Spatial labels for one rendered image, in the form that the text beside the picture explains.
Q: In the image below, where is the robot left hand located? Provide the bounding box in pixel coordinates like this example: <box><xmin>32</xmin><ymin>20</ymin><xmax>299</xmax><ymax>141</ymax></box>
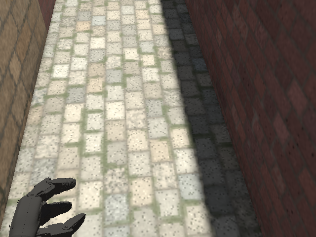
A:
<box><xmin>9</xmin><ymin>178</ymin><xmax>86</xmax><ymax>237</ymax></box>

